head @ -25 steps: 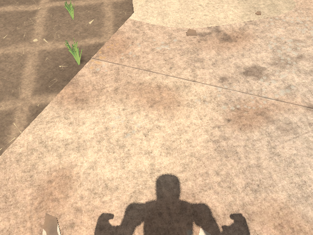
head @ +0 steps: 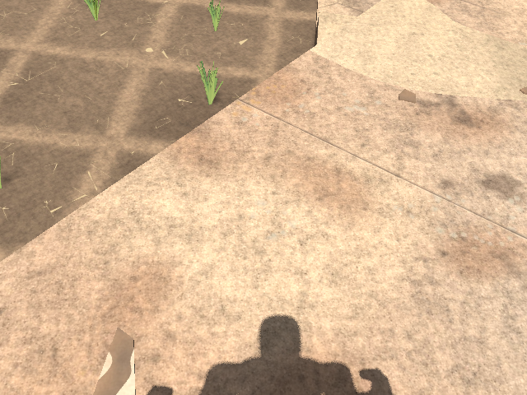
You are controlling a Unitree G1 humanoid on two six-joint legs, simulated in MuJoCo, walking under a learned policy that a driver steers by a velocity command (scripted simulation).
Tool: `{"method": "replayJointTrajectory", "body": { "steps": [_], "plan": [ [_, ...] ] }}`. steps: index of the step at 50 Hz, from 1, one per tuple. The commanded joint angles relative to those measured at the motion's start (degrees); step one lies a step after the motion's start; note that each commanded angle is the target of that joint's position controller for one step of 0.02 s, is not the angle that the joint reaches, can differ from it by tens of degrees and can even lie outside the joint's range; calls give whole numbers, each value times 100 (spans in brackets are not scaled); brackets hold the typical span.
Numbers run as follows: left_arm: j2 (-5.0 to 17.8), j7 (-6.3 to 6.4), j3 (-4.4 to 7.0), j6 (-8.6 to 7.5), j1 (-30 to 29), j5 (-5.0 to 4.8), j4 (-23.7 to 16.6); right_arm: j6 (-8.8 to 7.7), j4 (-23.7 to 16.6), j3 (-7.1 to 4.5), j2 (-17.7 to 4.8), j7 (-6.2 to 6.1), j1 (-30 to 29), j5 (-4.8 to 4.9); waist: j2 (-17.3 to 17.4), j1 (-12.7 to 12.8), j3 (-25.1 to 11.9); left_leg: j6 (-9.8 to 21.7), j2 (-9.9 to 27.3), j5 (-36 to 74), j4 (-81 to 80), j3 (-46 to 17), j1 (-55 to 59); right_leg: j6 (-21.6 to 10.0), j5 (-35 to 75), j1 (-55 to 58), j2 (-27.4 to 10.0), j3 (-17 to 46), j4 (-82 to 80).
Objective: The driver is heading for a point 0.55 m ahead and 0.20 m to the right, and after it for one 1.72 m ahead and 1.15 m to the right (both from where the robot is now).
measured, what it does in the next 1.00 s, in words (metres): walks ahead: right foot, then left foot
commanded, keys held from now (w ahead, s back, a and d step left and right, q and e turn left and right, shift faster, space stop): w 0.46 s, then w+e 0.54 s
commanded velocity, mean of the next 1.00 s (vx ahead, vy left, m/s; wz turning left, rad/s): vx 0.38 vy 0.00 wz -0.15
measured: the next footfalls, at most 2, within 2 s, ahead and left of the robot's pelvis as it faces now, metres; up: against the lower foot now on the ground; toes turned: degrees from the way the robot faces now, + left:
right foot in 0.18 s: +0.02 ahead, -0.13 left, +0.00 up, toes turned +0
left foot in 0.58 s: +0.31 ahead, +0.15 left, +0.00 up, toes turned +0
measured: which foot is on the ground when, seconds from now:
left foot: down 0.00-0.18, up 0.20-0.56, down 0.58-1.00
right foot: up 0.00-0.16, down 0.18-0.60, up 0.62-1.00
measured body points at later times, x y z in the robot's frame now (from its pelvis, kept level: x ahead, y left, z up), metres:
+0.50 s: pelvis +0.11 +0.01 +0.00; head +0.14 +0.00 +0.45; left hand +0.09 +0.29 -0.12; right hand +0.33 -0.23 -0.09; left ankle +0.24 +0.15 -0.71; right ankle -0.02 -0.13 -0.74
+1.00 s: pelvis +0.35 +0.03 +0.00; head +0.38 +0.02 +0.44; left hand +0.60 +0.23 -0.09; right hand +0.32 -0.26 -0.13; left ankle +0.27 +0.15 -0.74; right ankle +0.50 -0.15 -0.69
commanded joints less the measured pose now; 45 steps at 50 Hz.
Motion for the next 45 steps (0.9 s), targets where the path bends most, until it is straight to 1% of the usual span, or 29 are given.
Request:
{"method": "replayJointTrajectory", "body": {
  "steps": [1,3,5,7,8,9,10,11,12,13,15,16,18,20,22,24,26,27,28,29,30,31,32,33,34,36,38,41,45],
  "plan": [
    [238,-56,-18,-91,-243,-1,-447,-58,-282,-218,-833,-23,-76,-1,1093,-164,-626,1005,1336,594,-803,-1204,567,-16,-156,405,-110,65,-1023],
    [350,-112,-9,-133,-268,-60,-458,-40,-161,-249,-977,26,112,36,1238,-306,-357,1053,1345,-1296,-1128,-1569,353,-107,-426,573,72,-185,-1444],
    [431,-154,3,-235,-225,-122,-452,-28,-81,-278,-1119,35,207,104,1190,-307,-64,1064,1447,-2166,-1254,-1982,280,-313,-582,585,162,-271,-1864],
    [277,-203,-37,-381,117,-126,-274,-34,-43,-252,-1071,17,120,187,919,-75,2,943,1334,-2420,-1121,-1964,-5,-609,-40,1250,242,-382,-2822],
    [245,-215,-44,-451,416,-91,-131,-57,-45,-219,-967,10,38,197,808,74,-63,812,1171,-2317,-940,-1837,-336,-769,225,1852,200,-276,-3119],
    [341,-204,-27,-514,875,-58,-1,-112,-120,-140,-695,20,-197,155,595,265,-176,573,899,-1986,-336,-1532,-924,-979,185,2583,-220,261,-3261],
    [801,-187,83,-568,1349,-27,130,-213,-335,-59,-316,51,-475,101,-381,339,-228,126,112,-1681,985,-348,-1902,-1405,-683,3098,-992,1414,-3593],
    [1117,-230,192,-603,1458,-6,139,-339,-513,-116,-552,68,-680,173,-1183,415,83,-82,-124,-1837,1984,216,-2703,-2041,-1299,3055,-1941,3071,-4408],
    [866,-189,127,-650,1382,39,68,-419,-522,-232,-867,86,-839,258,-883,494,422,-130,188,-2014,2888,-140,-3237,-2222,-1331,3047,-2121,3373,-4592],
    [693,-155,68,-687,1241,14,36,-457,-422,-259,-854,129,-651,287,-640,332,451,-112,327,-1687,3274,-257,-3500,-2076,-1335,3170,-1910,3024,-4553],
    [592,-152,24,-703,1138,-69,-1,-491,-351,-252,-749,190,-605,207,-454,279,438,-135,562,-897,3292,-187,-3804,-1791,-628,3430,-1578,2308,-4622],
    [539,-149,1,-688,1133,-59,-9,-509,-341,-245,-693,221,-670,174,-363,288,395,-178,621,-561,3072,-102,-3599,-1674,-71,3332,-1394,1896,-4691],
    [534,-152,-5,-641,1105,-58,-25,-532,-340,-166,-453,289,-769,153,-365,312,288,-310,563,5,2436,191,-2961,-1556,832,2956,-1058,1168,-4743],
    [640,-147,14,-612,1127,-73,-26,-540,-369,-85,-272,338,-953,169,-426,385,266,-376,465,445,1659,374,-2235,-1469,1243,2512,-855,667,-4745],
    [810,-163,54,-599,1282,-103,17,-540,-411,-79,-325,376,-1127,201,-471,468,309,-381,358,649,1102,465,-1748,-1458,1352,2305,-893,537,-4724],
    [898,-181,79,-587,1417,-172,74,-547,-485,-106,-462,400,-1224,232,-496,465,395,-295,352,683,786,393,-1478,-1460,1353,2284,-1099,700,-4675],
    [977,-180,98,-552,1347,-206,96,-581,-481,-184,-661,404,-991,257,-527,203,380,-155,299,600,490,318,-1085,-1381,1713,2371,-1264,863,-4470],
    [1021,-173,103,-535,1234,-208,84,-593,-392,-258,-791,379,-617,247,-507,-80,210,-59,193,620,298,374,-514,-1278,2396,2318,-1202,773,-4070],
    [915,-172,65,-531,1236,-188,86,-585,-181,-385,-1008,323,83,227,-363,-434,-223,72,84,612,185,439,495,-1133,3164,2131,-948,538,-3214],
    [648,-173,-37,-552,1186,-104,9,-572,0,-506,-1281,243,1017,183,-149,-889,-908,277,565,573,347,8,1952,-897,2817,1351,-636,288,-1852],
    [-48,-160,-236,-608,1657,-53,-223,-531,62,-618,-1901,178,1681,-22,1385,-790,-1914,975,2252,-639,-40,-2439,3785,-461,373,-490,163,-69,526],
    [198,-142,-193,-698,1663,-224,-197,-552,70,-516,-1610,207,1715,-30,1901,-800,-2169,1264,2638,-1597,-1075,-4132,3486,-457,-1248,-1078,381,728,1579],
    [635,-159,-48,-696,1305,-360,-271,-561,103,-387,-1248,212,1318,52,1494,-700,-1275,1044,2512,-2021,-1172,-3338,2848,-511,-899,-1544,58,784,1994],
    [653,-169,-44,-675,969,-319,-340,-561,113,-316,-1019,206,981,104,1193,-560,-729,890,2308,-1622,-1212,-2537,2154,-569,-442,-1577,-199,583,1929],
    [582,-164,-36,-647,848,-226,-339,-574,138,-265,-847,213,655,81,936,-376,-437,789,2049,-1099,-1346,-1965,1546,-575,-24,-1395,-369,557,1680],
    [431,-192,-8,-497,1042,-215,-240,-661,180,-238,-657,213,265,15,1084,-62,-219,691,1734,-354,-1677,-1076,809,-539,468,-854,-568,597,1401],
    [264,-198,-26,-382,1023,-211,-243,-756,286,-270,-670,192,203,16,886,31,-74,753,1730,252,-1896,-556,580,-463,702,-858,-569,594,1307],
    [222,-175,-24,-339,653,-156,-399,-787,455,-321,-771,141,292,-13,618,7,162,799,1747,797,-2011,13,696,-349,1273,-1318,-535,727,786],
    [110,-319,-91,-409,-12,-130,-612,-716,576,-367,-958,65,400,15,499,-202,344,692,1664,1140,-2041,725,956,-365,2231,-1262,-460,368,-601]
  ]
}}
Over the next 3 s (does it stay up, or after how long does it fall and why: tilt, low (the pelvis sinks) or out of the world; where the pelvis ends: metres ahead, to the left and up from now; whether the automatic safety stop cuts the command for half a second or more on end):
stays up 0.65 -0.31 -0.01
